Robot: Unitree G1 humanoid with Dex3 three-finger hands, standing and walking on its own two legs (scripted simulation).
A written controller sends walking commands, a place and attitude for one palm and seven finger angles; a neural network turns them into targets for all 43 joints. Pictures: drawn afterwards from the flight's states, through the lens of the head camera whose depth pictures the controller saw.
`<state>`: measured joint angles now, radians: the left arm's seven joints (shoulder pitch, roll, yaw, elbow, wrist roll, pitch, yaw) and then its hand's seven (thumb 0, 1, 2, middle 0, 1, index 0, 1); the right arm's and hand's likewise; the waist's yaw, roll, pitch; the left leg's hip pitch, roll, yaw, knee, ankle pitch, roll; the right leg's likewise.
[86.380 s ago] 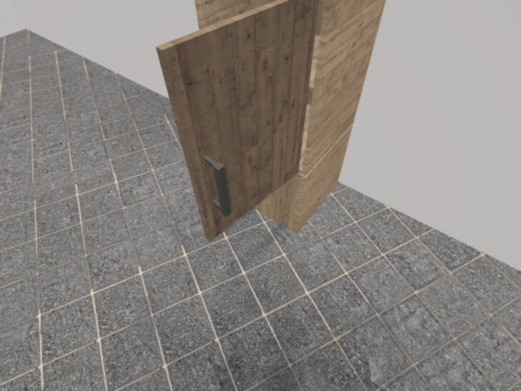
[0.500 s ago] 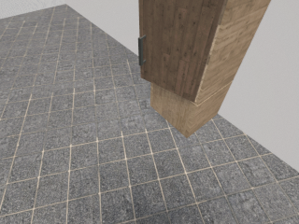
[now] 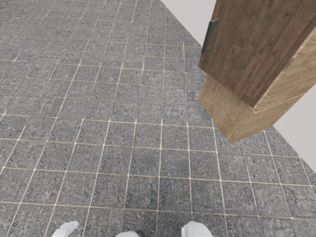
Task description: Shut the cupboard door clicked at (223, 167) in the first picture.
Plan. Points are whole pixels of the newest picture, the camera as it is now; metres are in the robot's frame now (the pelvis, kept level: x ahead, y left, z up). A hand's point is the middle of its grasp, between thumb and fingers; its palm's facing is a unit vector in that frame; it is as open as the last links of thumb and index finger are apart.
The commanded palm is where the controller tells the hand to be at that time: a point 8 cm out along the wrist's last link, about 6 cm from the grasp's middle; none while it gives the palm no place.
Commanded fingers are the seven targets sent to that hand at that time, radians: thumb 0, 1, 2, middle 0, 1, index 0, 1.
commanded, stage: walk to a spot facing it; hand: left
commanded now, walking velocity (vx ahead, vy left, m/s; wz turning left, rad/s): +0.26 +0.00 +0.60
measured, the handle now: (210, 36) +1.03 -0.25 -0.11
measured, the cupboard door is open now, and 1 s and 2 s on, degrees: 15 15 15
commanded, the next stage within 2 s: turn to face it in 1.26 s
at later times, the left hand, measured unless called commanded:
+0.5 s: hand out of the picture -0.02 +0.13 -0.15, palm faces +0.38 -0.89 -0.26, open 7.3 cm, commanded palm none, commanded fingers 0.00 0.90 0.90 -0.20 -0.30 -0.20 -0.30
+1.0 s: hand (52, 210) +0.20 +0.31 -0.16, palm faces +0.54 -0.82 -0.19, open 7.3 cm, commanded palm none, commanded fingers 0.00 0.90 0.90 -0.20 -0.30 -0.20 -0.30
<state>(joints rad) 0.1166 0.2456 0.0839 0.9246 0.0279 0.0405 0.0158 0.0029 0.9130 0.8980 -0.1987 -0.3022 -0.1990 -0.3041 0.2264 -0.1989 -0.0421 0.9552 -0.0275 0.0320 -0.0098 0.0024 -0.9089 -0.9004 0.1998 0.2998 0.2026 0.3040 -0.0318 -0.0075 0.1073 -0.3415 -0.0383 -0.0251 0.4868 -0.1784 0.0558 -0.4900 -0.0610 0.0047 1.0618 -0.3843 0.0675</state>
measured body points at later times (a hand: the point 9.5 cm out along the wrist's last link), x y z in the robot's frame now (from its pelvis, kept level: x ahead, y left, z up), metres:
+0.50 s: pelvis +0.06 -0.04 +0.00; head +0.11 -0.05 +0.45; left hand -0.04 +0.18 -0.13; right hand +0.22 -0.26 -0.15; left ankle +0.06 +0.12 -0.65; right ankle +0.01 -0.17 -0.74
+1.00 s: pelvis +0.21 +0.09 +0.00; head +0.22 +0.12 +0.45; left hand +0.17 +0.35 -0.14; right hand +0.36 -0.10 -0.14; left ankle +0.14 +0.13 -0.74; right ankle +0.38 +0.00 -0.67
